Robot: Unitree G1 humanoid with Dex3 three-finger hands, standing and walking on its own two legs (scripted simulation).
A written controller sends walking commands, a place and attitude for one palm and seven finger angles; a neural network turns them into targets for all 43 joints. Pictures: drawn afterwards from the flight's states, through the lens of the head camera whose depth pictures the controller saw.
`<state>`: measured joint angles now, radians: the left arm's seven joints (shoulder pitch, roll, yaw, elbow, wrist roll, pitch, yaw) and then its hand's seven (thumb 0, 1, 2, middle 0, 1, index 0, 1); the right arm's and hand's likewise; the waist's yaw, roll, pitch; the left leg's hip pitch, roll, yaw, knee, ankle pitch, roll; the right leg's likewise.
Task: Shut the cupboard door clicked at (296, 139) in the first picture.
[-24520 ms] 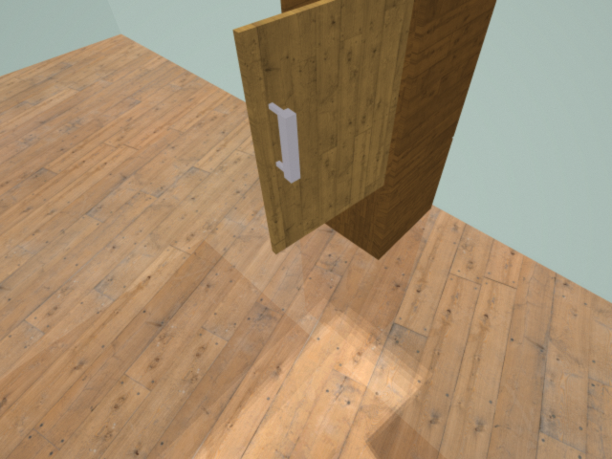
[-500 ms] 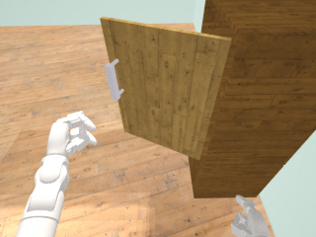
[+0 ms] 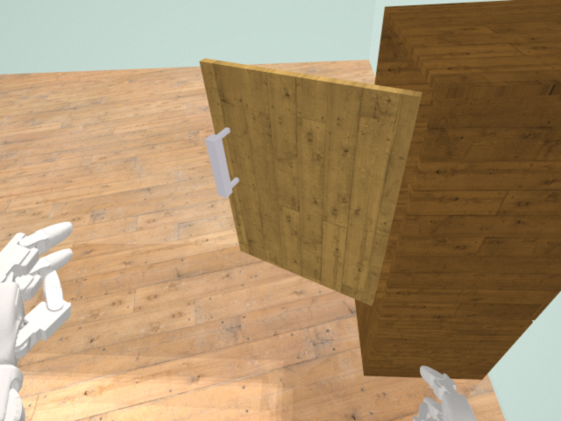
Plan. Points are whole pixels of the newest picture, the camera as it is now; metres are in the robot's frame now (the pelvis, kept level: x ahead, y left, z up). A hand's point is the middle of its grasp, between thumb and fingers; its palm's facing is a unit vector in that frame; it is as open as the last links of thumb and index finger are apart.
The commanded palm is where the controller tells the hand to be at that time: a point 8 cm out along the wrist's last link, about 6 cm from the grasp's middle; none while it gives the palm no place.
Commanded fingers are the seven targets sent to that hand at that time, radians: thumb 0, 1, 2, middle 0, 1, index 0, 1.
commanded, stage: draw the hand back to the body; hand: left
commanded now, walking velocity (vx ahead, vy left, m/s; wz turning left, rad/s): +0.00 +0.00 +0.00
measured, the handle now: (225, 162) +0.65 +0.22 +0.02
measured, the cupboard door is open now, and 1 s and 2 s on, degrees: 64 64 64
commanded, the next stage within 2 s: step back with the hand held close in 0.36 s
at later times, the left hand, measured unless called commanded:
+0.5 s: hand (66, 307) +0.18 +0.26 +0.17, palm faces +0.44 -0.79 -0.42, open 7.4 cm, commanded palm +0.13 +0.29 +0.17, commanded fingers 0.00 0.90 0.90 -0.20 -0.30 -0.20 -0.30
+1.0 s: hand (27, 326) +0.16 +0.29 +0.16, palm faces +0.37 -0.78 -0.50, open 7.4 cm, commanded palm +0.10 +0.33 +0.17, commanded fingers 0.00 0.90 0.90 -0.20 -0.30 -0.20 -0.30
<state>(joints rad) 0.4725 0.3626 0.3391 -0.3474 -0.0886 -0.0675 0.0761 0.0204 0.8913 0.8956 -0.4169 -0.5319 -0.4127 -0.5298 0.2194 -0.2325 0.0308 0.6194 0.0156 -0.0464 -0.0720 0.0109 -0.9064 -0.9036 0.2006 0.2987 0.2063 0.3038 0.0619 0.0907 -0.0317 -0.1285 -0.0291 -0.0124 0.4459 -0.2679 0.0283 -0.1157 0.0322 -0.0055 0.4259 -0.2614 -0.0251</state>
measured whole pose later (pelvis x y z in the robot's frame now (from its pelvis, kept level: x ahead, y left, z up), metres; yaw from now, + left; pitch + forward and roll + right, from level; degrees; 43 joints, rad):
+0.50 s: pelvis -0.01 -0.01 +0.00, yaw +0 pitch -4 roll +0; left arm 0.45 0.36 0.35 -0.34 -0.09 -0.09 0.09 0.02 0.89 0.90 -0.21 -0.31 -0.21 -0.31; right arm 0.20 -0.22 0.03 0.63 0.01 -0.08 -0.08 0.01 -0.91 -0.90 0.20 0.30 0.21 0.30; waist 0.06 0.09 -0.02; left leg -0.12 -0.02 -0.01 0.44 -0.26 0.02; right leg -0.12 0.04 0.00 0.43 -0.26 -0.03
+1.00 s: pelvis -0.05 +0.03 -0.01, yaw -2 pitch +0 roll +0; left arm 0.55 0.44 0.43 -0.43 -0.06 -0.19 0.12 0.02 0.89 0.90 -0.21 -0.31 -0.21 -0.30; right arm 0.18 -0.23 -0.01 0.52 0.02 0.05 -0.08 0.01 -0.91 -0.90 0.20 0.30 0.21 0.30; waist -0.01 0.03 -0.02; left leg -0.32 -0.05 0.05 0.53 -0.23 0.08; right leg -0.32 0.01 0.05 0.53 -0.21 0.02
